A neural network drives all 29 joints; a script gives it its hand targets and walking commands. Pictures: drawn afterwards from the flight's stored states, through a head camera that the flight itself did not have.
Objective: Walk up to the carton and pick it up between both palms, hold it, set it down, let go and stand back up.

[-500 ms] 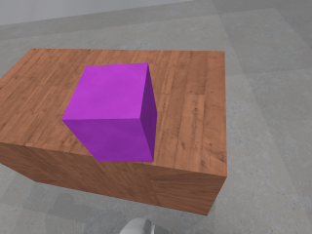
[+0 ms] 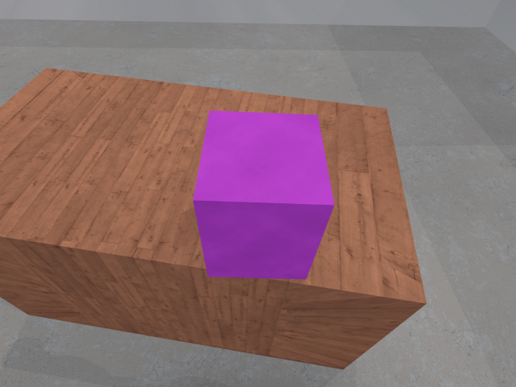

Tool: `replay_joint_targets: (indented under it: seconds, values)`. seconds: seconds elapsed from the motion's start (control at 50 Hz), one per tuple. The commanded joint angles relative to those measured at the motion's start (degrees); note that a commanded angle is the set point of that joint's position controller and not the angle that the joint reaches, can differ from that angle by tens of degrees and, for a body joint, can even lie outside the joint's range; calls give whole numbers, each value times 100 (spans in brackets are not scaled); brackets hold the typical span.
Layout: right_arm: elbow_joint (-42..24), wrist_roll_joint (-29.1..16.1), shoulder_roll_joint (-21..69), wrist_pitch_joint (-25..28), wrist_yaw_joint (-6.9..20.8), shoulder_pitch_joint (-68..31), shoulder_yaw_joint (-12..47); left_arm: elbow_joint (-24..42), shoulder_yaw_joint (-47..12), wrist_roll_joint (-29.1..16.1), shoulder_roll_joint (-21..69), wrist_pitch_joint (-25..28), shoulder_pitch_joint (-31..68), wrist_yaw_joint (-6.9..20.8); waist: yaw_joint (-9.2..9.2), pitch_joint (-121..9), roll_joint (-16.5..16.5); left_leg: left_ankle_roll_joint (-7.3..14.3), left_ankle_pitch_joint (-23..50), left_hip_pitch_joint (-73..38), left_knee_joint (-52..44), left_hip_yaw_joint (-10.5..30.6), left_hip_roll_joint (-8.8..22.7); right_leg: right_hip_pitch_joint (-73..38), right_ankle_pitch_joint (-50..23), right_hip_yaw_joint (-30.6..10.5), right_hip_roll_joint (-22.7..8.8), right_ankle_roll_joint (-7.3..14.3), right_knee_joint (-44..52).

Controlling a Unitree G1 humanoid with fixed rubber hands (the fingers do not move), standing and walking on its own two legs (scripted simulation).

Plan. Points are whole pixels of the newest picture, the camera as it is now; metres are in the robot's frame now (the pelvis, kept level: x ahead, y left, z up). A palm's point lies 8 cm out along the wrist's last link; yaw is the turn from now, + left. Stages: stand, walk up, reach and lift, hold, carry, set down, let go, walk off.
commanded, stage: walk up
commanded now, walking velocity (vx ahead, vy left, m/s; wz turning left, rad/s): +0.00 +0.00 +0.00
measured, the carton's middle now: (260, 199) +0.44 +0.03 +0.00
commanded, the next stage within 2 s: none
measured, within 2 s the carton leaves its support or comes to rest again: neither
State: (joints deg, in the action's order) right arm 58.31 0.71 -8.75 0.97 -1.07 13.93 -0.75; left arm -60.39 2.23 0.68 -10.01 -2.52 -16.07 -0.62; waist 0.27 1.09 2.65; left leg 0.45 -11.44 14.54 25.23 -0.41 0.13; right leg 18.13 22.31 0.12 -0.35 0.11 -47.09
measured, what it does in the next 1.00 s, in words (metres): steps on the spot: right foot, then right foot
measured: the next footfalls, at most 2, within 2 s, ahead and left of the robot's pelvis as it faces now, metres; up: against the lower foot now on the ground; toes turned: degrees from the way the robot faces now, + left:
right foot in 0.08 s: -0.01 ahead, -0.07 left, +0.00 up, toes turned -2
right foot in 0.72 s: +0.09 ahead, -0.15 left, +0.00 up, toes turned -4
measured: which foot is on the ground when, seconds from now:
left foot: down 0.00-1.00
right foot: up 0.00-0.06, down 0.08-0.50, up 0.52-0.70, down 0.72-1.00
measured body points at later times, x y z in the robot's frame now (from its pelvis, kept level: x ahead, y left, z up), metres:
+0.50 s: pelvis +0.02 +0.01 +0.00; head +0.03 +0.02 +0.45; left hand +0.00 +0.22 -0.17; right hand +0.00 -0.21 -0.16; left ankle +0.02 +0.14 -0.74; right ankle -0.05 -0.07 -0.74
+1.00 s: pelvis +0.08 -0.06 +0.00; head +0.09 -0.08 +0.45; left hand +0.11 +0.17 -0.15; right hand +0.08 -0.27 -0.18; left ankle +0.03 +0.13 -0.74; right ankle +0.05 -0.15 -0.74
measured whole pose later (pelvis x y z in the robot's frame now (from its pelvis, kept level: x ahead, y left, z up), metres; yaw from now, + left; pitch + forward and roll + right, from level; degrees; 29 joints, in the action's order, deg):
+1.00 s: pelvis +0.08 -0.06 +0.00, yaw +1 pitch -1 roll +0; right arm 65.3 0.3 -9.0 -0.2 -2.3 15.4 -0.9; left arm -60.7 1.5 0.3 -7.1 1.8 -14.2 -3.3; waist -0.8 1.9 -3.1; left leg -5.1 -16.9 6.6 24.8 -0.1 7.2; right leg 8.6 17.5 5.5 0.2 1.7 -26.8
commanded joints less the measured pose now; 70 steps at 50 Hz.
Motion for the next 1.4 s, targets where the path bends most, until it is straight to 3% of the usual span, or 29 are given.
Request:
replay_joint_targets:
  seconds: [0.0, 0.04, 0.06, 0.08, 0.1, 0.12, 0.16, 0.2, 0.3, 0.4, 0.42, 0.46, 0.52, 0.54, 0.58, 0.6, 0.62, 0.68, 0.7, 0.72, 0.74, 0.78, 0.84, 1.18, 1.2, 1.22, 1.24, 1.28, 1.38]
  values:
    - [-198, 20, -1103, -21, -186, 75, -174, -148, -64, -150, 54, 234, -787, -193, 138, -570, -653, 1122, 2724, -1530, -224, 1441, 1528, -362, -173, 111, -21, 117, 2798]
    - [-64, -135, -845, -14, -103, 471, -161, -346, -70, -59, -120, 399, -847, -272, -108, -839, -162, 617, 2479, -488, 386, 1028, 983, -2189, -2853, -358, -571, 81, 3507]
    - [67, -186, -441, -14, -85, 925, -82, -225, 6, 3, -510, 427, -561, -263, -398, -926, 517, 400, 778, 512, 710, 632, 503, -3012, -4179, -930, -1159, 230, 3005]
    - [118, -200, -164, -62, -133, 922, -9, -72, -62, -43, -444, 399, -284, -219, -370, -661, 794, 256, -946, 1100, 577, 260, 125, -2899, -4582, -1236, -1503, 511, 3054]
    - [92, -150, -59, -121, -153, 612, 21, -160, -154, 27, -285, 399, -190, -176, -184, -257, 1546, 230, -1048, -152, 162, 186, 360, -1197, -3832, -1144, -1766, 909, 3211]
    - [-26, -107, -179, -115, -112, 150, 32, -183, -224, 70, 42, 382, 160, -125, -309, 193, 1791, 250, -126, -683, -322, 370, 477, -681, -3406, -886, -1219, 665, 3299]
    - [23, -49, -513, -28, -51, 107, -56, -208, -236, 70, 139, 364, -31, -181, -239, 298, 1525, 290, 868, -138, -100, 366, 411, -1483, -4119, -189, -584, 309, 3090]
    - [288, -19, -475, -112, -73, 445, -39, -240, -251, -11, -48, 388, -269, -273, -203, 465, 940, 122, 509, 240, -20, 28, 243, -1699, -4675, -194, -887, 270, 2964]
    - [568, -30, -288, -139, -89, 689, 47, -420, -169, -52, -209, 337, -627, -252, -153, 902, -359, -111, 712, -167, -385, 311, 462, -1038, -1946, -348, -560, 316, 3255]
    - [683, -35, -295, -81, -144, 593, 42, -414, -147, -24, -206, 409, -748, -153, -21, 560, -1073, -5, 1247, -613, -408, 391, 544, -1071, -2118, -419, -566, 399, 3109]
    - [535, 118, -1049, -105, -187, 1102, -259, -434, 160, -100, -1012, 273, -669, -109, -434, -78, -227, 384, -2120, -1255, -346, 927, 1144, -478, 1002, 168, -93, 316, 2231]
    - [891, 92, -1665, -253, -273, 1899, -499, 65, 164, 139, -845, 167, 12, 38, -779, 534, -1619, 973, -4524, -1041, -1943, 3376, 2612, 1060, 1137, 346, 32, 96, 46]
    - [873, 197, -1224, -107, -202, 1775, -491, 251, 109, 280, -295, 266, 265, 164, -693, 924, -1315, 1125, -3228, -479, -2102, 3308, 2600, 1273, 630, -11, -242, 52, -554]
    - [912, 47, -631, -82, -182, 1432, -316, 441, -85, 165, 287, 431, 321, 226, -333, 740, -2109, 810, -2486, 113, -2092, 2047, 1777, 355, 833, -1, -385, 108, -40]
    - [588, 29, -549, -77, -160, 396, -295, 195, -41, 3, 239, 600, -322, 233, 173, 642, -1791, 312, -1680, 438, -1596, 715, 1010, -435, 695, 320, -112, 75, 917]
    - [438, -59, -239, -52, -254, -246, -123, 97, -121, -164, 544, 604, -231, 96, 360, 928, -1372, 293, 2409, -151, -630, 26, 530, -273, -526, 104, -142, 29, 2353]
    - [499, -11, -412, -28, -216, -4, -202, -9, -61, -167, 235, 665, -339, 14, 293, 446, -953, 209, 3565, -1022, -48, -166, 454, -326, -1552, 476, 93, -97, 2970]
    - [725, 19, -566, -31, -130, 968, -219, -259, 59, -104, -274, 520, -998, -206, 62, -107, -669, 77, 2020, -141, 117, 110, 706, -1945, -2532, 568, -9, -163, 2907]
    - [762, 34, -424, -19, -93, 1274, -164, -197, 82, -54, -574, 494, -1239, -212, 68, -329, -135, -80, 442, 696, 222, 99, 573, -2719, -2977, -218, -751, -112, 2850]
    - [769, -86, -2, -105, -128, 1468, -55, -43, 16, -43, -737, 400, -894, -180, -29, -287, 893, -236, -1118, 159, 47, -201, 329, -1423, -2068, -894, -1587, 277, 3208]
    - [807, -45, 42, -205, -159, 1455, -41, 6, 77, -18, -802, 292, -319, -153, -113, 202, 1501, -226, -1021, -678, 4, -123, 478, -201, -95, -1102, -1452, 450, 3453]
    - [675, 27, -482, -132, -140, 890, -125, 143, 61, 67, -545, 292, 152, -111, -158, 660, 907, -286, 391, -608, -263, -3, 585, -467, -1804, -513, -719, 170, 3211]
    - [837, -66, -317, -125, -117, 1326, -79, -18, -44, -7, -432, 441, -545, -222, -71, 89, 1027, -319, -419, 151, 293, -181, 414, -1906, -5290, -360, -1170, 315, 2528]
    - [734, -44, -488, -135, -185, 523, -94, -133, 68, -4, -394, 441, -543, -148, -108, 206, -648, -380, 1551, -1036, -310, -270, 808, -1021, -3240, 55, -536, 186, 2465]
    - [705, -46, -1497, -299, -233, 172, -450, 88, 343, 197, -1142, 424, -1034, -241, 555, 486, -1223, -587, 543, 553, 1090, -766, 438, -1926, -4356, -831, -1589, 394, 2186]
    - [447, 2, -1234, -426, -215, -110, -440, -175, 433, 153, -1510, 370, -1669, -320, 767, 384, -137, -621, -2097, 1730, 2252, -762, 130, -2539, -5261, -1925, -2520, 912, 2417]
    - [392, 69, -1019, -515, -185, -26, -423, -309, 403, 104, -1450, 342, -1850, -382, 619, 378, -32, -542, -2539, 1778, 3098, -293, 474, -2198, -5025, -2317, -3129, 1315, 2604]
    - [157, 28, -610, -493, -94, -380, -360, -114, 426, 191, -1341, 345, -1450, -371, 612, 208, 344, -420, -2346, 1363, 3524, -5, 509, -1354, -4532, -1926, -2926, 1481, 2806]
    - [-6, 47, -550, -443, 130, -92, -399, 301, 369, 223, -940, 262, 1, -324, 44, 380, 1718, -286, -1046, 1159, 3482, 243, 506, -381, -2315, -418, -1809, 579, 2968]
